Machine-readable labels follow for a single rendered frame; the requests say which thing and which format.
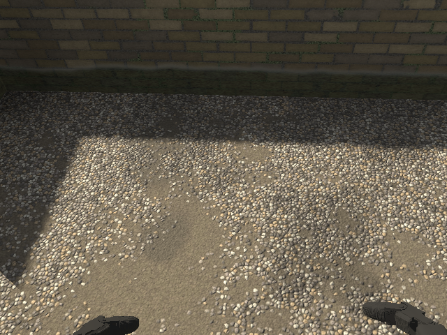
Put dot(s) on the right robot hand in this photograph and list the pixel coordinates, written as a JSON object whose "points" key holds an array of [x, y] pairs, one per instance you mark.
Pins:
{"points": [[406, 317]]}

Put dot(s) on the left robot hand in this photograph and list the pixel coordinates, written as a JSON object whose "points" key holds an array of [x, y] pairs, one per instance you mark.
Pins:
{"points": [[116, 325]]}

